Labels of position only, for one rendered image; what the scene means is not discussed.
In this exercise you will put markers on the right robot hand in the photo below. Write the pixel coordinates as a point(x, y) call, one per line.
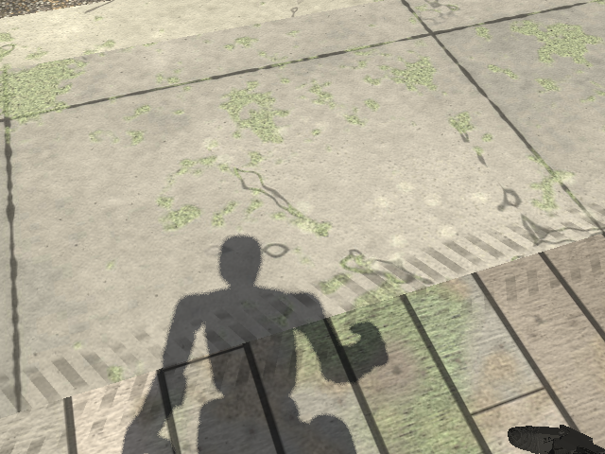
point(546, 440)

